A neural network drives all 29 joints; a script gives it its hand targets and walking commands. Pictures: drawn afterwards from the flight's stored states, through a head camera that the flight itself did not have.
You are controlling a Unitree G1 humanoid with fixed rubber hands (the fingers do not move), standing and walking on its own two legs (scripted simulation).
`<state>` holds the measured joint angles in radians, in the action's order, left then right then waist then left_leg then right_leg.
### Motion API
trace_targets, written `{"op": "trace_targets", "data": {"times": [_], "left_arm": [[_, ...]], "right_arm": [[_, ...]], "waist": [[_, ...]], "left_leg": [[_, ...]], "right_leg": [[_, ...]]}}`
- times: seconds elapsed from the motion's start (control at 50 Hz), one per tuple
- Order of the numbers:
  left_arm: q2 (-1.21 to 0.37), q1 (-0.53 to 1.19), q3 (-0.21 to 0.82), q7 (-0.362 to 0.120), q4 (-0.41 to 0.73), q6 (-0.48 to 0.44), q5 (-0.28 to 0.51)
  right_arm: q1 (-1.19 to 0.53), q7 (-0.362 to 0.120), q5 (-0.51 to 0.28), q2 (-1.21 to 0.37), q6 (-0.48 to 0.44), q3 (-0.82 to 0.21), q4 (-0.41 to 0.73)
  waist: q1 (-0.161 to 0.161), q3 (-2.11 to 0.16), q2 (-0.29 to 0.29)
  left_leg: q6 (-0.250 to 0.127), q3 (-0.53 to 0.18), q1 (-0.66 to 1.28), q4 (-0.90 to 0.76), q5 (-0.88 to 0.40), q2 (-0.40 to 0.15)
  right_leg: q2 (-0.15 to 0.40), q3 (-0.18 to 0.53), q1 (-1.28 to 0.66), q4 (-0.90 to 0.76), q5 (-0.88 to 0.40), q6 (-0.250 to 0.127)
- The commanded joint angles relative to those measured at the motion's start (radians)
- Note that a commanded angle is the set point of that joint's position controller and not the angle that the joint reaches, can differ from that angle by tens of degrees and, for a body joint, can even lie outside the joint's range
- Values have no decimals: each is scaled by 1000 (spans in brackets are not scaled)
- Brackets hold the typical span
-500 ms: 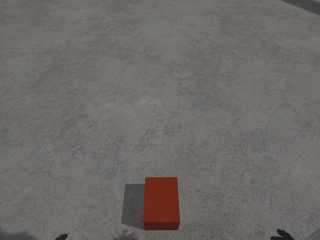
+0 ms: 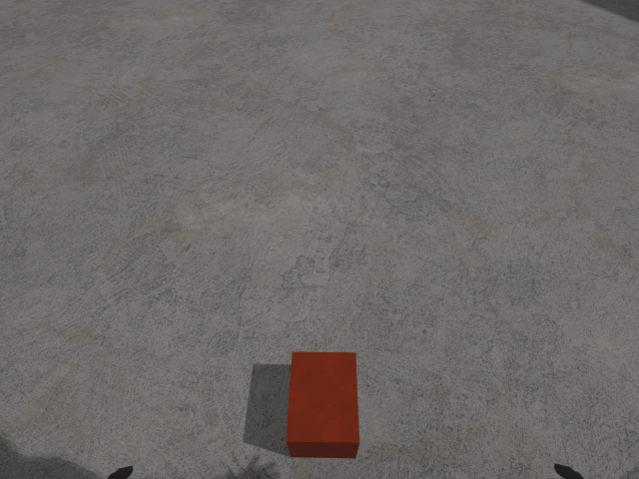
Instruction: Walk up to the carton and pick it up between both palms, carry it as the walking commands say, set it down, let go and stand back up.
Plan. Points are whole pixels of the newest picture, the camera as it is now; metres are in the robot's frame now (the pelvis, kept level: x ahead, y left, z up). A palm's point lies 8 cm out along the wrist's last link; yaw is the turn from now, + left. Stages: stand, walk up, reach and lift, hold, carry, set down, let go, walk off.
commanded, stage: reach and lift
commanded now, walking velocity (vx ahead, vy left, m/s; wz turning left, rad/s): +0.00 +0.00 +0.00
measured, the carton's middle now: (323, 404) +0.42 +0.04 -0.69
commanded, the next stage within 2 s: none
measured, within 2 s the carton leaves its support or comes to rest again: neither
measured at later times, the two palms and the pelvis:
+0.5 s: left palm (161, 428) +0.21 +0.27 -0.15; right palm (520, 438) +0.21 -0.25 -0.14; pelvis -0.02 +0.02 -0.05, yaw -4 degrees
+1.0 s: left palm (197, 364) +0.33 +0.26 -0.20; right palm (443, 355) +0.35 -0.18 -0.18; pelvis -0.10 +0.01 -0.11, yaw -3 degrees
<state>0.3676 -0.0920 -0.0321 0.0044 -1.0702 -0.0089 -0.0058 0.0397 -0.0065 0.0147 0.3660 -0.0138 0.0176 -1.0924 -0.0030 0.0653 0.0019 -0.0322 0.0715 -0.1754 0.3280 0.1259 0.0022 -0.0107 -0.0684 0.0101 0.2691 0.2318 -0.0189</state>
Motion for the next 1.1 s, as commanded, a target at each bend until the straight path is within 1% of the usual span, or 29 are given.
{"op": "trace_targets", "data": {"times": [0.0,0.02,0.04,0.06,0.08,0.1,0.12,0.14,0.16,0.2,0.22,0.24,0.28,0.3,0.36,0.4,0.44,0.5,0.54,0.58,0.62,0.66,0.72,0.8,0.88,0.92,0.96,1.02,1.08], "left_arm": [[103,280,-107,-49,528,116,-43],[118,269,-108,-55,521,161,-36],[148,229,-136,-68,511,198,-32],[165,178,-157,-72,532,232,-53],[170,120,-165,-71,534,259,-69],[157,85,-182,-67,536,285,-56],[130,33,-187,-66,530,303,-59],[101,-8,-181,-68,534,313,-60],[67,-32,-182,-69,538,309,-64],[27,-12,-187,-66,556,289,-67],[12,18,-181,-61,579,271,-63],[3,51,-179,-55,598,254,-60],[-8,121,-178,-34,635,224,-51],[-13,147,-177,-23,644,215,-46],[-26,187,-179,6,636,211,-21],[-29,206,-180,15,624,217,2],[-26,244,-184,17,610,228,19],[40,342,-236,5,575,240,22],[60,420,-253,1,556,251,22],[66,512,-248,-10,534,272,24],[77,612,-243,-24,512,294,29],[92,734,-240,-36,498,312,43],[122,905,-243,-46,491,328,60],[129,1076,-245,-42,445,333,59],[94,1197,-247,-29,376,316,44],[73,1240,-250,-20,347,296,38],[58,1274,-258,-10,327,268,28],[41,1319,-278,11,320,219,15],[32,1354,-304,35,336,168,3]], "right_arm": [[-182,-32,8,58,88,24,450],[-140,-25,7,53,122,16,456],[-123,-24,4,58,157,9,481],[-89,-25,8,78,191,30,492],[-72,-22,20,79,208,49,504],[-47,-22,27,79,237,92,480],[-8,-22,38,84,255,111,477],[21,-18,45,80,268,111,484],[24,-20,51,84,268,114,496],[-23,-32,47,74,249,126,512],[-62,-40,42,72,232,129,528],[-98,-46,33,63,214,124,545],[-163,-59,23,65,185,124,567],[-185,-63,18,70,174,129,566],[-239,-60,16,80,165,136,551],[-262,-48,17,73,171,131,543],[-305,-37,8,58,188,122,535],[-413,-11,-3,14,221,97,563],[-495,-1,-2,3,242,95,562],[-581,11,3,-8,271,94,552],[-675,24,0,-18,302,94,542],[-784,35,1,-15,325,99,537],[-925,57,2,-10,347,109,528],[-1073,73,-5,-4,357,137,451],[-1182,69,-26,-2,336,166,341],[-1213,66,-35,-2,312,179,303],[-1242,64,-40,0,281,191,286],[-1277,63,-40,7,228,210,285],[-1319,65,-39,23,171,227,321]], "waist": [[21,13,-46],[22,28,-91],[-20,50,-123],[-20,31,-103],[-34,-1,-89],[-19,-40,-47],[-18,-54,-58],[-12,-100,-33],[-7,-148,5],[-16,-231,69],[-19,-262,94],[-26,-286,100],[-25,-321,101],[-17,-344,98],[-3,-421,57],[0,-477,28],[-7,-510,23],[-49,-520,-30],[-64,-510,-47],[-70,-489,-56],[-71,-471,-52],[-64,-477,-46],[-67,-528,-35],[-56,-603,2],[-42,-662,52],[-36,-701,69],[-38,-747,75],[-47,-839,73],[-67,-964,68]], "left_leg": [[17,-25,85,175,114,13],[12,-29,145,204,113,23],[9,-49,171,219,65,33],[9,-51,204,229,13,47],[6,-60,237,235,-82,53],[16,-44,218,234,-74,56],[16,-44,216,243,-109,55],[16,-50,221,250,-160,56],[22,-62,211,249,-210,47],[31,-83,154,274,-306,18],[39,-96,119,297,-359,2],[48,-109,108,326,-403,-8],[72,-139,98,374,-468,-30],[82,-152,99,398,-501,-38],[94,-172,109,462,-588,-47],[89,-174,104,498,-626,-42],[80,-169,60,521,-589,-33],[53,-109,-188,546,-376,1],[45,-90,-300,550,-251,4],[40,-77,-370,548,-127,3],[34,-67,-427,548,0,1],[30,-62,-469,556,75,-2],[27,-56,-506,576,134,-3],[29,-60,-514,604,192,0],[39,-87,-490,622,207,4],[43,-97,-470,633,180,7],[44,-105,-451,648,132,10],[42,-110,-414,675,3,17],[44,-117,-328,704,-198,23]], "right_leg": [[46,81,486,55,225,-24],[75,101,512,11,240,-34],[105,118,539,4,211,-31],[105,125,581,4,187,-38],[98,126,617,18,132,-37],[73,127,563,48,87,-47],[67,131,553,63,39,-49],[59,129,524,85,-38,-43],[37,116,490,118,-101,-34],[-11,93,472,211,-177,-13],[-32,83,490,261,-187,-3],[-35,81,537,292,-173,0],[-37,76,640,357,-122,5],[-37,70,688,393,-98,9],[-35,65,799,466,-81,22],[-34,69,842,495,-99,27],[-30,74,867,514,-95,26],[-21,104,765,534,-176,29],[-16,110,750,555,-132,31],[-11,116,765,554,-34,34],[-4,122,787,549,90,33],[-2,121,801,550,167,29],[-2,122,802,559,224,29],[-12,108,848,586,261,34],[-26,86,981,620,259,37],[-34,75,1043,633,244,40],[-42,67,1100,651,218,45],[-58,55,1171,678,144,48],[-77,44,1240,702,49,50]]}}
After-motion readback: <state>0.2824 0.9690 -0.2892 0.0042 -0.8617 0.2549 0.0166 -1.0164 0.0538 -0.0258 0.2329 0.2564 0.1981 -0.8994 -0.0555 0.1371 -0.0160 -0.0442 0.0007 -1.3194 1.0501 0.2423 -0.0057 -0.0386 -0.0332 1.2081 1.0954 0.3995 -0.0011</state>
